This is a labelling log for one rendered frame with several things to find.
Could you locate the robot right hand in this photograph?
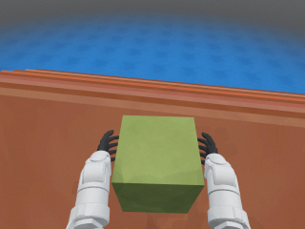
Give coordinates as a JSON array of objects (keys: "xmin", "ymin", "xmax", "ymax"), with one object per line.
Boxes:
[{"xmin": 197, "ymin": 132, "xmax": 218, "ymax": 165}]

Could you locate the robot right forearm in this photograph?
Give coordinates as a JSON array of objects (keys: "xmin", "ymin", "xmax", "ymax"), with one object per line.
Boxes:
[{"xmin": 204, "ymin": 153, "xmax": 251, "ymax": 229}]

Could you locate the robot left forearm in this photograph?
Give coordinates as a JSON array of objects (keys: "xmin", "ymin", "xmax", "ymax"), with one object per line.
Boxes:
[{"xmin": 66, "ymin": 150, "xmax": 112, "ymax": 229}]

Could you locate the robot left hand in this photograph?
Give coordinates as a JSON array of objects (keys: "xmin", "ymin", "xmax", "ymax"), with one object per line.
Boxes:
[{"xmin": 96, "ymin": 130, "xmax": 119, "ymax": 162}]

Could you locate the carton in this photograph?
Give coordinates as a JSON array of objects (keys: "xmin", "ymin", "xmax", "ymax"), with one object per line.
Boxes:
[{"xmin": 112, "ymin": 115, "xmax": 205, "ymax": 214}]

